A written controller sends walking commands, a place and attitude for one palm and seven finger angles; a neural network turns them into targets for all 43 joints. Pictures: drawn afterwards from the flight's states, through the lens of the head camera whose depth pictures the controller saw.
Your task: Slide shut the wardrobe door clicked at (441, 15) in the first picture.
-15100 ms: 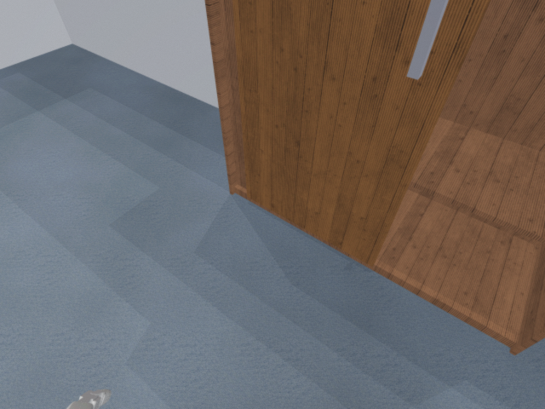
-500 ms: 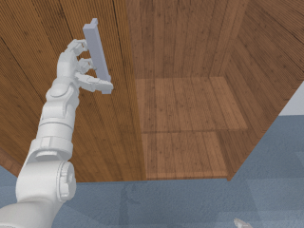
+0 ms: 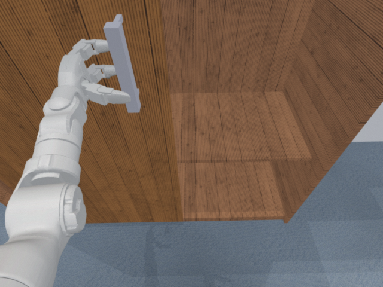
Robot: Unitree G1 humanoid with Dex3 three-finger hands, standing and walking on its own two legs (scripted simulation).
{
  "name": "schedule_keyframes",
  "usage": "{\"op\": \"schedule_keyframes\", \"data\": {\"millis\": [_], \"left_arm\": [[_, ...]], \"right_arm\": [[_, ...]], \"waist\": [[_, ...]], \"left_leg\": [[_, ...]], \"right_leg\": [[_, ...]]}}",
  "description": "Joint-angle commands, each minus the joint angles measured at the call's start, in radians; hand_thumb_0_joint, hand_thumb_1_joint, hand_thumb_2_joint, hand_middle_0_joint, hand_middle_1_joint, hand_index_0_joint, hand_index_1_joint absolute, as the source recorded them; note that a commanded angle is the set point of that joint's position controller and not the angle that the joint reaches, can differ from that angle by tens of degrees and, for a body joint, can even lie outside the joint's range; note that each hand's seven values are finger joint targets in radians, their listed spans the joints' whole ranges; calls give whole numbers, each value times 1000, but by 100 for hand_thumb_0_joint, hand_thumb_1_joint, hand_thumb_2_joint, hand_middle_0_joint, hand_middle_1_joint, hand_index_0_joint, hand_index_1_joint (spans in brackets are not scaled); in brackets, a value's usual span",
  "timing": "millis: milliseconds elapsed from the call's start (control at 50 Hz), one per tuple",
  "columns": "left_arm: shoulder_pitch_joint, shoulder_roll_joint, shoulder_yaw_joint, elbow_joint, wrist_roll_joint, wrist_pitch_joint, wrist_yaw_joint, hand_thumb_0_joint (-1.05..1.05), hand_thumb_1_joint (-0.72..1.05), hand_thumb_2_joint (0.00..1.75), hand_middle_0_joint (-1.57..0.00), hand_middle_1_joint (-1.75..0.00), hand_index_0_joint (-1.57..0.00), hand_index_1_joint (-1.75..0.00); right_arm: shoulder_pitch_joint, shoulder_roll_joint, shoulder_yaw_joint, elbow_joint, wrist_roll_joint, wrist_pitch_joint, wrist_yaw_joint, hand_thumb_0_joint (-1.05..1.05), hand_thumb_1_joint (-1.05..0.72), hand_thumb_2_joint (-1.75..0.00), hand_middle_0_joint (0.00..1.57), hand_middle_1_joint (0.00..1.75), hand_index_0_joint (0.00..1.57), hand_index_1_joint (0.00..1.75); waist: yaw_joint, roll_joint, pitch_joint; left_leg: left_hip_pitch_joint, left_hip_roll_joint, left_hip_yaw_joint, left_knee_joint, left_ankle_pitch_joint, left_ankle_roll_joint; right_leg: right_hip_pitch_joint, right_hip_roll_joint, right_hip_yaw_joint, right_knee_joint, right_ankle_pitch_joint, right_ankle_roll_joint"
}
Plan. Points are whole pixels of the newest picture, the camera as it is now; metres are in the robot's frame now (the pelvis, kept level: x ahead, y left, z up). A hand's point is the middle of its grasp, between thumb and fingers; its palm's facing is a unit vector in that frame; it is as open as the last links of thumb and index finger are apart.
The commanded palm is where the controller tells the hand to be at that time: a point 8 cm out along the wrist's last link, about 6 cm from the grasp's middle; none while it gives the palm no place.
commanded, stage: slide the fingers in behind the handle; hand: left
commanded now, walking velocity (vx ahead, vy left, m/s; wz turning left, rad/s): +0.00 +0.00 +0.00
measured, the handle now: (127, 67) +0.51 +0.13 +0.21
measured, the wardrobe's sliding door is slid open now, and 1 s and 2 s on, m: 0.55 0.55 0.55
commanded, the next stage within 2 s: grip the handle and tug to test in 1.80 s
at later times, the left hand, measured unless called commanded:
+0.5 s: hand (116, 81) +0.46 +0.15 +0.21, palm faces +0.00 -1.00 +0.02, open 14.0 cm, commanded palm +0.44 +0.20 +0.21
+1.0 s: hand (118, 84) +0.45 +0.14 +0.21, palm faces +0.04 -1.00 +0.01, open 14.1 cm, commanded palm +0.43 +0.18 +0.21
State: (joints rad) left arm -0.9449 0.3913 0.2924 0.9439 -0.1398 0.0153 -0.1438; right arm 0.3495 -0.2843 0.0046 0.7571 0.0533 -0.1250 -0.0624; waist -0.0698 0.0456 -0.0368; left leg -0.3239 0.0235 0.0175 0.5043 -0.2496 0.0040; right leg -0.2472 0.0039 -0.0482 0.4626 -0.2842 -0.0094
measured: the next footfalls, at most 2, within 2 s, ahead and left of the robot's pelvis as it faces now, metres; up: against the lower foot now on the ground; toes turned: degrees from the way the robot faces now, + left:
none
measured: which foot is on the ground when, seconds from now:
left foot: down 0.00-1.00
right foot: down 0.00-1.00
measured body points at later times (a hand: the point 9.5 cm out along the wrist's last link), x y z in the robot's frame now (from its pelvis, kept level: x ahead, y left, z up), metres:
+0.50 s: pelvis +0.00 +0.01 +0.00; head +0.02 +0.00 +0.45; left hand +0.46 +0.20 +0.21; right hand +0.07 -0.25 -0.12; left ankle +0.00 +0.12 -0.74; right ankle -0.03 -0.11 -0.74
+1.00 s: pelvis +0.00 +0.00 +0.00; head +0.01 -0.02 +0.45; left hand +0.44 +0.19 +0.21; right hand +0.12 -0.26 -0.11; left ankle +0.00 +0.12 -0.74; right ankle -0.03 -0.11 -0.74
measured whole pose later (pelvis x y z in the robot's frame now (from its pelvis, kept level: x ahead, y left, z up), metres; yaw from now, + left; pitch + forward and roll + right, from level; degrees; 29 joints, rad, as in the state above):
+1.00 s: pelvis +0.00 +0.00 +0.00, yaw +0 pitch +2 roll +0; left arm -0.80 0.28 0.23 0.68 -0.16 0.11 -0.06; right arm 0.27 -0.26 0.02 0.71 0.06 -0.11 -0.06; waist -0.04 0.05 -0.03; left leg -0.27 0.02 0.02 0.49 -0.25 0.00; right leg -0.20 0.00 -0.05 0.45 -0.29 -0.01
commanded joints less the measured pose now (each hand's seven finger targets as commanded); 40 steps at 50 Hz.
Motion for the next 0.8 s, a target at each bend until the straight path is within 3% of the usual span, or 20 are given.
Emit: {"op": "schedule_keyframes", "data": {"millis": [0,40,120,140,160,200,260,300,320,340,360,460,500,540,580,660,680,720,760,780], "left_arm": [[-594,234,32,-166,0,-89,1,0,-50,30,-30,-120,-30,-120],[-578,222,26,-200,1,-101,-2,0,-50,30,-30,-120,-30,-120],[-524,209,32,-206,-14,-107,-8,0,-50,30,-30,-120,-30,-120],[-510,228,44,-211,-12,-106,-9,0,-50,30,-30,-120,-30,-120],[-515,205,28,-215,-16,-101,-10,0,-50,30,-30,-120,-30,-120],[-499,230,52,-223,-16,-103,-8,0,-50,30,-30,-120,-30,-120],[-490,234,56,-262,-12,-98,-2,0,-50,30,-30,-120,-30,-120],[-468,219,45,-316,-9,-102,7,0,-50,30,-30,-120,-30,-120],[-464,167,6,-345,-10,-98,8,0,-50,30,-30,-120,-30,-120],[-455,171,18,-366,-14,-96,15,0,-50,30,-30,-120,-30,-120],[-473,135,-14,-385,-16,-92,17,0,-50,30,-30,-120,-30,-120],[-467,146,16,-373,-22,-48,45,0,-50,30,-30,-120,-30,-120],[-425,174,42,-402,-11,-41,59,0,-50,30,-30,-120,-30,-120],[-405,135,12,-446,-2,-37,65,0,-50,30,-30,-120,-30,-120],[-373,109,-7,-456,-3,-30,69,0,-50,30,-30,-120,-30,-120],[-326,107,16,-476,-29,7,64,0,-50,30,-30,-120,-30,-120],[-310,95,0,-455,-31,18,61,0,-50,30,-30,-120,-30,-120],[-346,78,-20,-455,-29,33,61,0,-50,30,-30,-120,-30,-120],[-363,83,-21,-470,-24,39,66,0,-50,30,-30,-120,-30,-120],[-375,119,3,-484,-22,34,73,0,-50,30,-30,-120,-30,-120]], "right_arm": [[36,-136,-38,-91,-3,-46,-5,0,-90,-90,20,30,20,30],[33,-133,-40,-103,-3,-51,-2,0,-90,-90,20,30,20,30],[29,-135,-39,-113,-3,-57,1,0,-90,-90,20,30,20,30],[26,-137,-39,-116,-2,-55,0,0,-90,-90,20,30,20,30],[21,-136,-37,-120,0,-56,0,0,-90,-90,20,30,20,30],[21,-138,-38,-123,-1,-59,1,0,-90,-90,20,30,20,30],[12,-132,-36,-133,0,-61,0,0,-90,-90,20,30,20,30],[0,-128,-35,-144,0,-64,3,0,-90,-90,20,30,20,30],[-9,-121,-36,-150,2,-68,5,0,-90,-90,20,30,20,30],[-10,-120,-37,-150,1,-71,5,0,-90,-90,20,30,20,30],[-14,-119,-37,-148,2,-73,5,0,-90,-90,20,30,20,30],[-19,-120,-38,-136,1,-71,3,0,-90,-90,20,30,20,30],[-26,-118,-37,-144,-2,-66,6,0,-90,-90,20,30,20,30],[-36,-108,-36,-157,-3,-64,11,0,-90,-90,20,30,20,30],[-42,-106,-37,-158,-4,-59,16,0,-90,-90,20,30,20,30],[-69,-109,-38,-171,2,-44,12,0,-90,-90,20,30,20,30],[-74,-109,-36,-167,3,-36,9,0,-90,-90,20,30,20,30],[-84,-105,-31,-168,8,-31,6,0,-90,-90,20,30,20,30],[-90,-102,-30,-170,8,-28,3,0,-90,-90,20,30,20,30],[-89,-105,-29,-166,4,-24,1,0,-90,-90,20,30,20,30]], "waist": [[-43,-15,-288],[-33,16,-331],[-23,-41,-337],[-17,-25,-332],[-22,-24,-326],[-14,-50,-309],[-7,-15,-311],[-1,3,-318],[-6,24,-326],[-2,17,-332],[-13,15,-326],[-5,-42,-314],[14,-12,-338],[18,7,-360],[21,8,-359],[25,-79,-342],[23,-88,-304],[11,-82,-253],[12,-63,-262],[19,-38,-271]], "left_leg": [[215,-24,-11,-8,221,44],[249,-23,-17,-8,253,40],[240,-18,-20,-11,255,42],[235,-17,-20,-15,253,39],[239,-17,-19,-17,243,40],[222,-14,-21,-23,226,42],[233,-13,-19,-27,234,39],[251,-9,-26,-28,245,37],[276,-9,-24,-26,255,35],[286,-5,-30,-26,264,33],[300,-3,-31,-25,275,33],[276,-6,-29,-28,282,34],[279,-8,-23,-25,316,34],[305,-8,-23,-21,367,30],[309,-7,-23,-15,390,28],[282,-11,-8,-22,381,37],[258,-12,-2,-25,351,39],[241,-15,0,-31,301,42],[249,-18,-1,-29,296,44],[248,-21,0,-26,297,42]], "right_leg": [[-39,20,25,-57,302,-1],[-31,21,23,-47,319,-6],[-15,24,18,-45,323,-4],[-11,23,17,-43,319,-6],[-22,24,17,-45,308,-5],[-17,24,15,-48,291,-4],[-17,23,15,-47,288,-6],[-18,24,11,-44,282,-9],[-30,26,12,-45,283,-8],[-32,27,8,-45,281,-8],[-44,28,6,-46,287,-7],[-26,28,4,-44,305,-5],[4,25,6,-37,339,-8],[13,24,3,-30,372,-10],[22,24,2,-31,385,-12],[60,27,6,-36,435,-5],[58,25,4,-45,418,-5],[25,24,6,-54,379,-2],[23,22,11,-55,374,-3],[37,19,12,-56,370,-6]]}}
